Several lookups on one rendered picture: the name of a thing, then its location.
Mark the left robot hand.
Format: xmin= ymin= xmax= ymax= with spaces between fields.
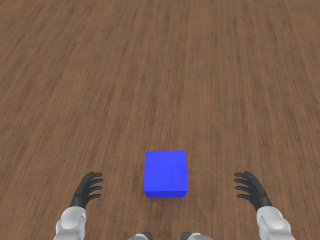
xmin=69 ymin=171 xmax=104 ymax=209

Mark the carton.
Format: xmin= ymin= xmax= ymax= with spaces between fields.
xmin=144 ymin=150 xmax=188 ymax=198

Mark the right robot hand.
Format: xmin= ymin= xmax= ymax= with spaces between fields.
xmin=233 ymin=171 xmax=272 ymax=212

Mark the left robot forearm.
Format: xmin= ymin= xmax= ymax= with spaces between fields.
xmin=53 ymin=206 xmax=86 ymax=240

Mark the right robot forearm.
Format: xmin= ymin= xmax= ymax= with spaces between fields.
xmin=256 ymin=206 xmax=295 ymax=240

